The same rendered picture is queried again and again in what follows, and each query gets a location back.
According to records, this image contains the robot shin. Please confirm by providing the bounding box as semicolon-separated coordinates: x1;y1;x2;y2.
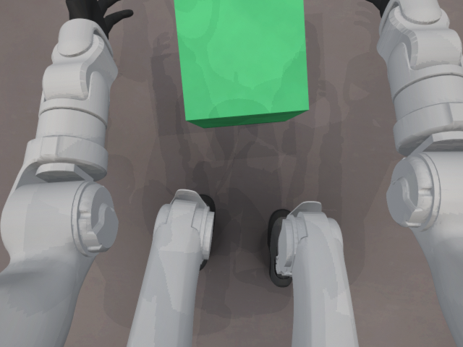
276;201;344;277
153;189;207;236

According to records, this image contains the right robot upper arm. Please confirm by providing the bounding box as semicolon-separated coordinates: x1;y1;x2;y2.
386;151;463;347

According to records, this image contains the left robot shin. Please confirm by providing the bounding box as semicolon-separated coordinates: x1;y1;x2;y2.
153;189;207;236

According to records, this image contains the right robot shin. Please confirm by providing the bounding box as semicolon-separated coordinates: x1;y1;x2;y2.
276;201;344;277

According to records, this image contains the robot left forearm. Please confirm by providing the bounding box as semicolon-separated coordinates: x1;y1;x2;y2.
0;18;118;249

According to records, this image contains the left robot upper arm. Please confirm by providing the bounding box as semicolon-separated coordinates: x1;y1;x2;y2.
0;180;119;347

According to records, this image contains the left robot hand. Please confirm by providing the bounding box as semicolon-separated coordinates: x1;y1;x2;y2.
66;0;134;39

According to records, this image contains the robot right forearm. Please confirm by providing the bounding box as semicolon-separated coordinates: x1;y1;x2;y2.
376;0;463;156

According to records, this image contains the right robot hand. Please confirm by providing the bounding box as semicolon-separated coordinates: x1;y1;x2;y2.
366;0;390;18

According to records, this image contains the carton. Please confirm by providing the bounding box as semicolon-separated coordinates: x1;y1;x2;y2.
174;0;309;128

